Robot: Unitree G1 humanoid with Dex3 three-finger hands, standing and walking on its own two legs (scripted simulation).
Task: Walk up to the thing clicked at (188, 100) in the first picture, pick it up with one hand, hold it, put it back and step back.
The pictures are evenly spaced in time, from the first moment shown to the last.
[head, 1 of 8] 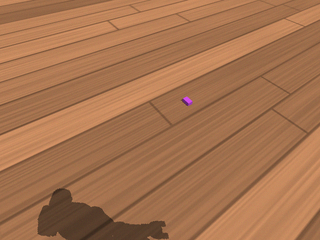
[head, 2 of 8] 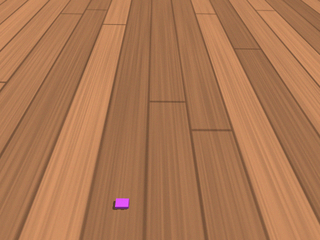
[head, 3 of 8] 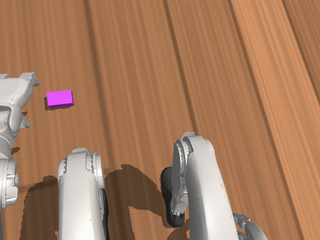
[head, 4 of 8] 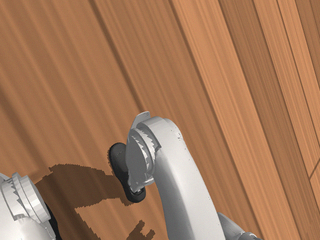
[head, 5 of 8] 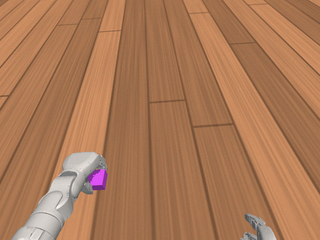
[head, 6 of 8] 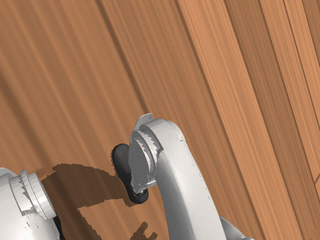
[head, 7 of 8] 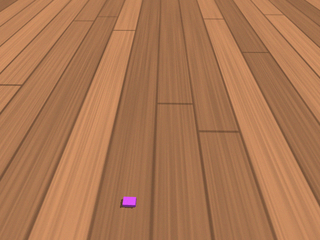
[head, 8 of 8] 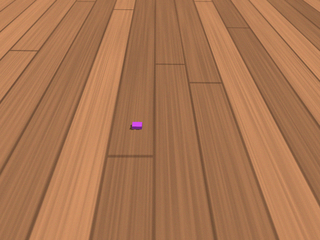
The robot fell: no
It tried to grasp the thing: yes
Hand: left
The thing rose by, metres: 0.69
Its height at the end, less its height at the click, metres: +0.00
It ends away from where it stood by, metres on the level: 0.00
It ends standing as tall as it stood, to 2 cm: yes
